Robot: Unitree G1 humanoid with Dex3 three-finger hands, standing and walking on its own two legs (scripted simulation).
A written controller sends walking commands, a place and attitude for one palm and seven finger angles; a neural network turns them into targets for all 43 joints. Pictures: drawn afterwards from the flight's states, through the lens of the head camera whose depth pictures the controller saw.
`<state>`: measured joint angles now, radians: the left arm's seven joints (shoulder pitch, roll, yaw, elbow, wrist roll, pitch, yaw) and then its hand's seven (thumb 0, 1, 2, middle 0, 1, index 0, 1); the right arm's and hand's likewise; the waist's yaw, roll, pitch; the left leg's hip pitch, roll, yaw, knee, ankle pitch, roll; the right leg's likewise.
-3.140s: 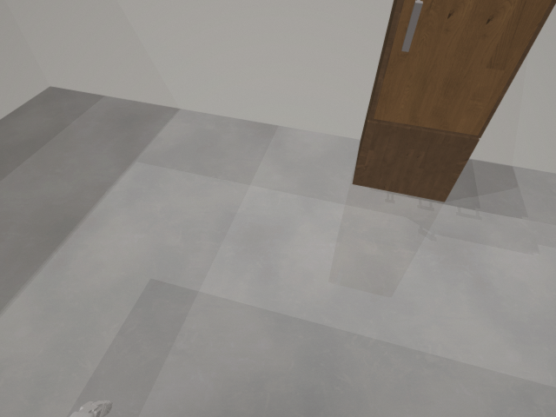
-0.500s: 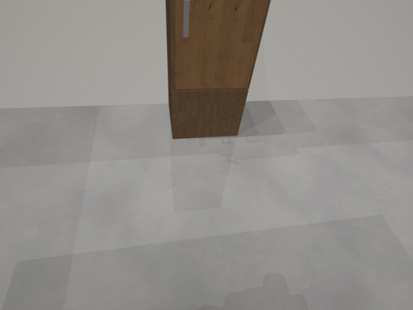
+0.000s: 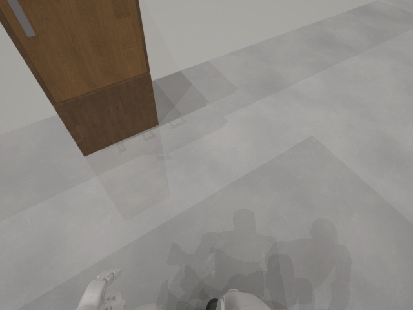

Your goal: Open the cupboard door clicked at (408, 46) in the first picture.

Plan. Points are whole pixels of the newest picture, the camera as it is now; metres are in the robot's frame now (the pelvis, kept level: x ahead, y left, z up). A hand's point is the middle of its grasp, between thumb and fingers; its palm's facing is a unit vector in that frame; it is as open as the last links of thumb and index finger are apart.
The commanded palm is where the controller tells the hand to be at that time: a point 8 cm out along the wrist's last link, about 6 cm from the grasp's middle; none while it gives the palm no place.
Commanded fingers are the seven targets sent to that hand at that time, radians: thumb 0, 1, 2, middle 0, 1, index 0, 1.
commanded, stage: walk to a spot facing it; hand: left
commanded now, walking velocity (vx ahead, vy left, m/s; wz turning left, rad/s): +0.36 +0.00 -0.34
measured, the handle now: (16, 6) +0.92 +0.58 +0.08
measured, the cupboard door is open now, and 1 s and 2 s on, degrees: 0 0 0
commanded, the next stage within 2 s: turn to face it in 0.66 s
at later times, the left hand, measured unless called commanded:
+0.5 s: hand (95, 254) +0.25 +0.25 -0.15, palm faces -0.13 -0.98 -0.18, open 7.4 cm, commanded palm none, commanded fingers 0.00 0.90 0.90 -0.20 -0.30 -0.20 -0.30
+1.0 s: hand (174, 152) +0.53 +0.09 -0.13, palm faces -0.41 -0.88 -0.22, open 7.4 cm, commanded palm none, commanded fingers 0.00 0.90 0.90 -0.20 -0.30 -0.20 -0.30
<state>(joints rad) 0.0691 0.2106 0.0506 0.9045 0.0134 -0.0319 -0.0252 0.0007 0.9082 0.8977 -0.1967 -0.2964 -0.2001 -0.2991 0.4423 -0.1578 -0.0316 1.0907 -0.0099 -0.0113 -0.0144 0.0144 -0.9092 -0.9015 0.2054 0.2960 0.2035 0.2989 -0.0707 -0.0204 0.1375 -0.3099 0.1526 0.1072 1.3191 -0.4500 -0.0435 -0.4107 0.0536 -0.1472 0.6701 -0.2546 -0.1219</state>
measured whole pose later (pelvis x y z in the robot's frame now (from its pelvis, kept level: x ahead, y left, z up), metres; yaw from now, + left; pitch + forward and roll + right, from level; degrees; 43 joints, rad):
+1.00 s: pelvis +0.34 -0.02 +0.01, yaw -22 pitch -1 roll -1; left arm 0.08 0.16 0.02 0.95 0.02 0.00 0.02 0.00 0.91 0.90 -0.20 -0.30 -0.20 -0.30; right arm 0.30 -0.18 -0.03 1.03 -0.01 0.04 -0.02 0.01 -0.91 -0.90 0.20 0.30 0.20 0.30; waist -0.08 0.04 0.07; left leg -0.43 0.12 0.06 1.07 -0.45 -0.05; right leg -0.32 -0.03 -0.18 0.58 -0.24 -0.06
